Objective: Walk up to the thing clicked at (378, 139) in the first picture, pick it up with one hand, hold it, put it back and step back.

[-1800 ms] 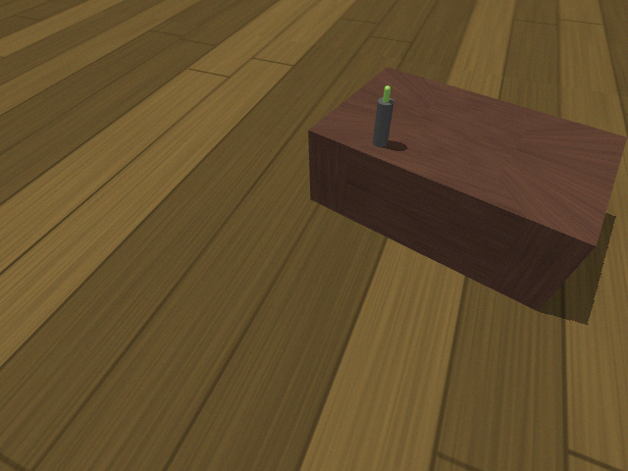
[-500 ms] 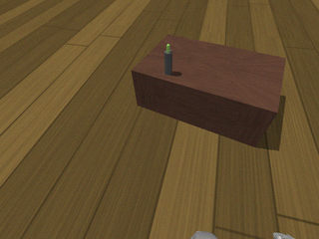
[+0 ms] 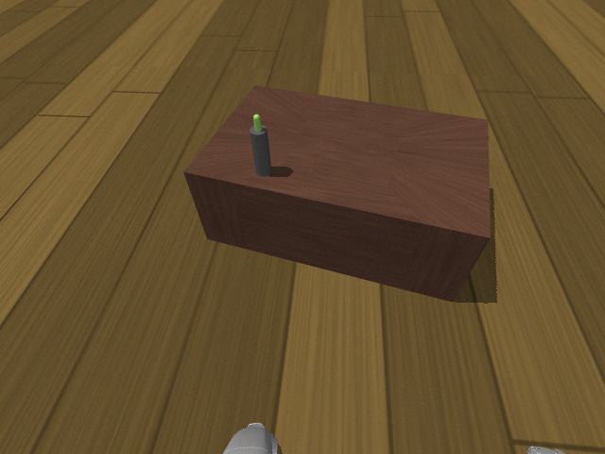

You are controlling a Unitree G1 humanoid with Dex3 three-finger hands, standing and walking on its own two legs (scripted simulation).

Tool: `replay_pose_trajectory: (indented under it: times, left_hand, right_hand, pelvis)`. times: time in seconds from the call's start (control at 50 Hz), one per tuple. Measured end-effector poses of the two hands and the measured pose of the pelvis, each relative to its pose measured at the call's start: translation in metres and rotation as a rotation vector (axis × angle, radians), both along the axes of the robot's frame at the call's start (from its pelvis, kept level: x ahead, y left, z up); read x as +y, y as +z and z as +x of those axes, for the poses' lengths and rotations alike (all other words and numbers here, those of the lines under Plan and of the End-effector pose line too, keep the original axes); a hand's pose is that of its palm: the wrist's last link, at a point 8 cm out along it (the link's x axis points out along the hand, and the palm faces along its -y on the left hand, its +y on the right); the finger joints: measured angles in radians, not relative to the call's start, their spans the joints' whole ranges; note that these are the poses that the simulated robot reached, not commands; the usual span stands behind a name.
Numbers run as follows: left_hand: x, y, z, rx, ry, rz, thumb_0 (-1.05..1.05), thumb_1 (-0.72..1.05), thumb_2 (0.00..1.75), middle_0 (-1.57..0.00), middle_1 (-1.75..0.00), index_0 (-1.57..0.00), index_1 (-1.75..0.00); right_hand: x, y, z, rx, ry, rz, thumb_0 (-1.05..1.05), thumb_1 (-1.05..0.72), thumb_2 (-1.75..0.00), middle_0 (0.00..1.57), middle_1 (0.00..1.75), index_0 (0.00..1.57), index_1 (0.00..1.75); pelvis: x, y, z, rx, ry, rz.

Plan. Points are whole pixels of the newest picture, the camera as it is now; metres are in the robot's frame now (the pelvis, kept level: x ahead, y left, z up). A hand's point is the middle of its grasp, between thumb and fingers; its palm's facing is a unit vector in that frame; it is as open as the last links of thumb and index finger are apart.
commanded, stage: walk up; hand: left
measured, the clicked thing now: (260, 145) +1.05 +0.20 -0.26
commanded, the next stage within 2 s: none
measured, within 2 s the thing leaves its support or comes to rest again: neither
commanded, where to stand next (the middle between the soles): +0.61 +0.09 m, yaw -14 degrees
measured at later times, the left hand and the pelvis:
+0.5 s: hand (167, 309) +0.37 +0.29 -0.12, palm faces -0.18 -0.88 -0.44, open 7.4 cm; pelvis +0.21 +0.03 -0.01, yaw -8 degrees
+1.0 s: hand (146, 258) +0.50 +0.38 -0.15, palm faces -0.25 -0.88 -0.40, open 7.4 cm; pelvis +0.40 +0.11 +0.00, yaw -13 degrees
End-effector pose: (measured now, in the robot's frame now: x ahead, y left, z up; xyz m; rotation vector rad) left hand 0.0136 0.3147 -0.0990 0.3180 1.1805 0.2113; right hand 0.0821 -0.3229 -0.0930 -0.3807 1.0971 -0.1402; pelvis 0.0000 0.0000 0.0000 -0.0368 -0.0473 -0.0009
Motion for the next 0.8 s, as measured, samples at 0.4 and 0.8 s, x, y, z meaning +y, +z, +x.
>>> replay_pose_trajectory:
  times: [0.4,0.8]
  left_hand:
    - [0.023,0.024,0.304,-0.113,-0.289,0.049,0.00,0.91,0.90,-0.21,-0.30,-0.20,-0.30]
    - [0.079,0.005,0.387,-0.009,-0.207,0.076,0.00,0.90,0.89,-0.21,-0.30,-0.21,-0.30]
  right_hand:
    - [0.040,-0.012,0.050,0.089,-0.243,0.027,0.00,-0.90,-0.90,0.20,0.30,0.21,0.31]
    - [0.057,-0.005,0.269,-0.015,-0.177,-0.002,0.00,-0.91,-0.90,0.20,0.30,0.20,0.30]
  pelvis:
    - [0.038,0.002,0.168,0.008,-0.131,0.054]
    - [0.072,-0.007,0.323,0.014,-0.179,0.011]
